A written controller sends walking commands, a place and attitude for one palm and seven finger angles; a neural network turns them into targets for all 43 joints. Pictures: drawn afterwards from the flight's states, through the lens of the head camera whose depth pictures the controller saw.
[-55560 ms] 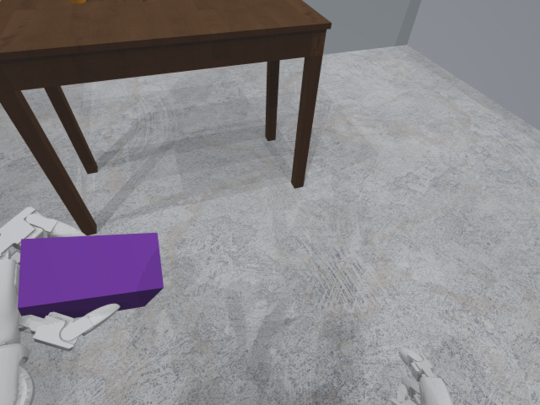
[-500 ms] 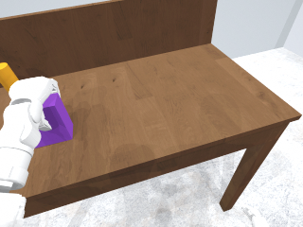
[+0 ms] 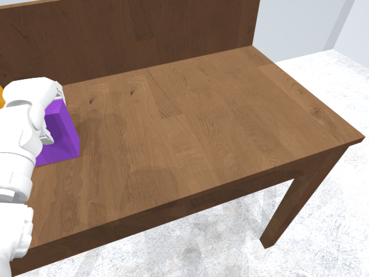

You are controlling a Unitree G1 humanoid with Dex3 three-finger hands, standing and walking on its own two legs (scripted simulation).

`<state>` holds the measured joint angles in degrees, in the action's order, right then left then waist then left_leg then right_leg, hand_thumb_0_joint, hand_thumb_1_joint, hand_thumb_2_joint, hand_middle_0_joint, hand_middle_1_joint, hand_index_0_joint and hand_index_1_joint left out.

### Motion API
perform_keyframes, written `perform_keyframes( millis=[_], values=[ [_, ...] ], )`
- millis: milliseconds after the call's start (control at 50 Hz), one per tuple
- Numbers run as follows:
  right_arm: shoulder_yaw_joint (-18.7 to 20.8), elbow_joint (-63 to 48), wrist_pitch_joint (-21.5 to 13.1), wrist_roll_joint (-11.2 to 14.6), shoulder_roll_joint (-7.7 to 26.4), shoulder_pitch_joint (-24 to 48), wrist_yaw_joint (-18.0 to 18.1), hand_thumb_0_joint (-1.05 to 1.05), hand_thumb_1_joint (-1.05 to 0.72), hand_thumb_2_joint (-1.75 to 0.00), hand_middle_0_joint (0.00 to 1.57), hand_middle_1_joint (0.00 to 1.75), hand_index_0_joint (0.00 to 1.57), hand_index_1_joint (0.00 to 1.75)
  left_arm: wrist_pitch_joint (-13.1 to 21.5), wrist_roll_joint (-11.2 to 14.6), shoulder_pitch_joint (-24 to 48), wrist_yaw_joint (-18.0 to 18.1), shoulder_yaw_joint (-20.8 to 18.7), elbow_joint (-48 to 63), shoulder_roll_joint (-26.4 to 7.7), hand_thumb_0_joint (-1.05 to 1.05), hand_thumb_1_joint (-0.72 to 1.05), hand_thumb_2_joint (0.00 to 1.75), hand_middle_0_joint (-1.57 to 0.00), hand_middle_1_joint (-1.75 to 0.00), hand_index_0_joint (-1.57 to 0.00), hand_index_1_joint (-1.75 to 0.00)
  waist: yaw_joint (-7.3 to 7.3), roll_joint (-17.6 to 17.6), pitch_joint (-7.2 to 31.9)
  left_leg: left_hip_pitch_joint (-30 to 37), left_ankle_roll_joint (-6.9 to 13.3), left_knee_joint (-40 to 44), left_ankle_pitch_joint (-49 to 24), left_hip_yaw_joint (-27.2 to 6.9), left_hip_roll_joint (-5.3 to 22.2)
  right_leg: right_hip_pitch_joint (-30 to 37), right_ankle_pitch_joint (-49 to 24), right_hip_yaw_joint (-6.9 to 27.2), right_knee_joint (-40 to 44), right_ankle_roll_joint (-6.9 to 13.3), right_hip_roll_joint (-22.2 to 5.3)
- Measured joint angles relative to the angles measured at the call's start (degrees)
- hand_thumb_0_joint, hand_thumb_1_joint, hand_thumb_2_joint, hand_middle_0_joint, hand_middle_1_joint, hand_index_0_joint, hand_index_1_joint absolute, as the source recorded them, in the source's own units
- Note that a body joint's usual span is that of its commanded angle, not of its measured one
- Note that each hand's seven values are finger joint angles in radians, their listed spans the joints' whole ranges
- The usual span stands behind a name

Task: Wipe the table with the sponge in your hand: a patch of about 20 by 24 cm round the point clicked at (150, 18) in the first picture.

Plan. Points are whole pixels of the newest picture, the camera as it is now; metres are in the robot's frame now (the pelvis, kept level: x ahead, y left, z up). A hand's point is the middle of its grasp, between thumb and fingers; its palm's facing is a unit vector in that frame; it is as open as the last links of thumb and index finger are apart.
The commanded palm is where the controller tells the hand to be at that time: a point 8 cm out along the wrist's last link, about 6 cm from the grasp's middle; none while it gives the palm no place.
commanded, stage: wipe forward along the first lane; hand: left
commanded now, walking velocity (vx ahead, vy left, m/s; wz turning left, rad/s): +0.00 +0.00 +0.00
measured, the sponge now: (50, 140) +0.38 +0.34 +0.11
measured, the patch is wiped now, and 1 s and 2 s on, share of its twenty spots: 0.50 0.60 0.70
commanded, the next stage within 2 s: slide across to the middle lane in 0.32 s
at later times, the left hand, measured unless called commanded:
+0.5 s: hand (44, 108) +0.42 +0.34 +0.17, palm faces -0.11 +0.03 -0.99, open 10.3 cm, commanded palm +0.41 +0.32 +0.20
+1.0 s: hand (75, 98) +0.46 +0.28 +0.17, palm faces +0.02 +0.01 -1.00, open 10.3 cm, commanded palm +0.43 +0.27 +0.22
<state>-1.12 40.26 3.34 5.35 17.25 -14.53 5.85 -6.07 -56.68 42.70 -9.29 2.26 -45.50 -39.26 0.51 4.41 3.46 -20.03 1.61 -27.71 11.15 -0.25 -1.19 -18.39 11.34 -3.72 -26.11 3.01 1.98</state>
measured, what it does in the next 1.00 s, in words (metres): stands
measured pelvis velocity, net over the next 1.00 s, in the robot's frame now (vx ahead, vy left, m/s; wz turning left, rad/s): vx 0.03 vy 0.02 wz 0.01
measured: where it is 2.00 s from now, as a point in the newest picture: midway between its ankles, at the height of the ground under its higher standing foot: outside the picture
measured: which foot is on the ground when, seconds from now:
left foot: down 0.00-1.00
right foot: down 0.00-1.00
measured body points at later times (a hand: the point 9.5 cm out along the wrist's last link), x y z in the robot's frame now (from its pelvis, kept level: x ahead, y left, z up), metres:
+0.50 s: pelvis +0.01 +0.01 +0.00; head +0.03 -0.02 +0.45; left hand +0.42 +0.33 +0.22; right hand +0.11 -0.26 -0.13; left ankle +0.03 +0.10 -0.74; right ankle +0.02 -0.09 -0.74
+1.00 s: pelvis +0.03 +0.02 +0.00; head +0.05 +0.00 +0.45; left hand +0.45 +0.28 +0.22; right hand +0.21 -0.22 -0.11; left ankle +0.03 +0.10 -0.74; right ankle +0.02 -0.09 -0.74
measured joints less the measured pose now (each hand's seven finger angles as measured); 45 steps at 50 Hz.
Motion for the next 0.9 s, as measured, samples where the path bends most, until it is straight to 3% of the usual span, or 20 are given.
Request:
perform_keyframes(
  millis=[320, 460, 580, 820, 900],
  values=[
    [0.3, 0.9, 0.1, 0.1, 0.0, -0.3, -0.1, 0.01, -0.90, -0.89, 0.20, 0.30, 0.20, 0.30, 1.5, -0.4, 3.3, 1.4, 0.5, -4.5, -0.6, 0.00, -0.61, 1.08, -0.78, -1.34, -0.78, -1.36, -0.16, -0.2, 0.4, -0.9, 0.3, 0.9, -0.2, 0.1, -0.2, -0.8, -0.3, 0.2, 1.1, -0.3, -0.1],
    [0.2, 0.3, 0.5, 0.0, 0.0, -0.3, -0.2, 0.01, -0.90, -0.89, 0.20, 0.30, 0.20, 0.30, 2.3, -0.2, 2.8, 0.8, -1.2, -4.9, -1.6, 0.00, -0.61, 1.08, -0.78, -1.34, -0.78, -1.36, -0.58, -0.2, 0.5, -0.7, 0.4, 0.8, 0.3, 0.6, 0.1, -0.6, -0.3, 0.7, 1.5, -0.4, 0.2],
    [0.6, 0.5, 0.5, 0.1, 0.2, -0.8, -0.2, 0.01, -0.90, -0.89, 0.20, 0.30, 0.20, 0.30, 2.1, -0.2, 2.1, 1.2, 0.6, -2.5, -1.1, 0.00, -0.61, 1.08, -0.78, -1.34, -0.78, -1.36, -0.07, -0.2, 0.2, 0.0, 0.6, 1.2, 0.4, 0.3, -0.2, 0.3, -0.1, 0.5, 1.9, -0.5, -0.1],
    [0.2, 1.2, -1.4, 0.4, -0.7, 1.7, -0.7, 0.01, -0.91, -0.89, 0.20, 0.30, 0.20, 0.30, -3.6, 2.9, 1.5, 3.5, 5.1, 5.0, 3.3, 0.00, -0.59, 1.07, -0.76, -1.36, -0.76, -1.38, 1.15, -0.6, -0.3, 2.3, 1.1, 2.4, 0.6, -0.2, -1.2, 2.7, 0.6, 0.0, 2.7, -1.2, -1.1],
    [-0.4, 0.5, -1.9, 0.1, -1.2, 3.6, -1.2, 0.01, -0.91, -0.89, 0.20, 0.30, 0.20, 0.30, -6.5, 2.3, 1.5, 4.0, 6.5, 7.8, 5.7, 0.00, -0.58, 1.06, -0.75, -1.36, -0.75, -1.38, 1.24, -0.6, -0.4, 2.9, 1.3, 2.8, 0.7, -0.1, -1.6, 3.0, 1.0, 0.2, 2.6, -1.4, -1.5]
  ],
)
